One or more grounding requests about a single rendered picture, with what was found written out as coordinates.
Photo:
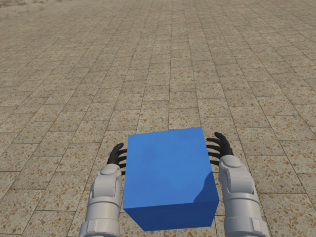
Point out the carton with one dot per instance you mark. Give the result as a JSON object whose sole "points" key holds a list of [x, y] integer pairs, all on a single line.
{"points": [[169, 183]]}

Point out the robot right hand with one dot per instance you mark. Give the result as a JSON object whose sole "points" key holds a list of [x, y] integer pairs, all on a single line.
{"points": [[223, 148]]}

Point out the robot right forearm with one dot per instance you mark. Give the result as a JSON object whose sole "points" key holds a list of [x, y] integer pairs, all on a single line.
{"points": [[242, 211]]}

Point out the robot left hand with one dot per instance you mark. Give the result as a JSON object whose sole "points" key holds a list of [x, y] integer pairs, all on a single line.
{"points": [[114, 156]]}

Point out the robot left forearm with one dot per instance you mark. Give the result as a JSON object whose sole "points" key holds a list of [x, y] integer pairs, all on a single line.
{"points": [[103, 204]]}

